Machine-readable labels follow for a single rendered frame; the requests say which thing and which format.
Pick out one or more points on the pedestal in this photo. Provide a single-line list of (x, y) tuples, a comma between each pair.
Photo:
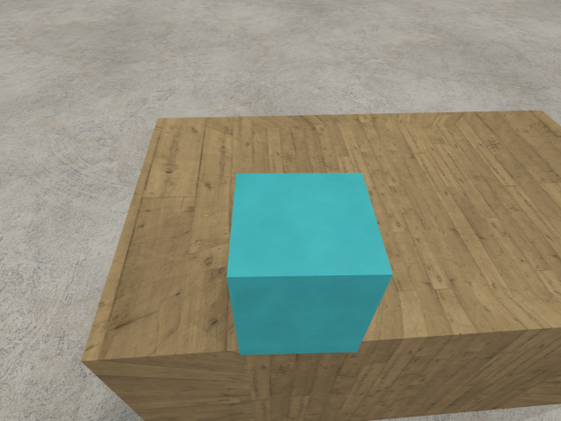
[(469, 210)]

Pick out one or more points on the carton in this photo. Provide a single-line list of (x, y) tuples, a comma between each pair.
[(307, 266)]

